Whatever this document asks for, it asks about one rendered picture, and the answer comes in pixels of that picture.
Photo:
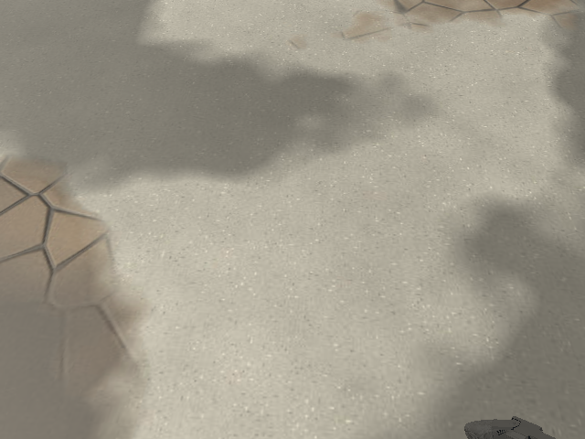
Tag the robot right hand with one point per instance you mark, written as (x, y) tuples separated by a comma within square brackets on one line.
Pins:
[(516, 428)]

